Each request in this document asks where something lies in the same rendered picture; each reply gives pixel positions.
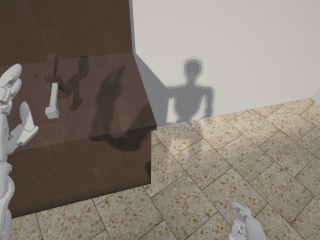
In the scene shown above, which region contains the left robot hand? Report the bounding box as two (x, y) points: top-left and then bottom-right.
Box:
(0, 63), (39, 162)

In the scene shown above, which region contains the tap lever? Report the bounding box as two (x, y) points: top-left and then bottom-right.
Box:
(45, 82), (59, 119)

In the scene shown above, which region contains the robot left forearm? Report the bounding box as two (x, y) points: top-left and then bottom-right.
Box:
(0, 162), (15, 240)

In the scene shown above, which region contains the counter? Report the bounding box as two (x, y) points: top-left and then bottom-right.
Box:
(0, 0), (157, 219)

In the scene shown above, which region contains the right robot hand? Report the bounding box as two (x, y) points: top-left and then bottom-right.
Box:
(229, 202), (267, 240)

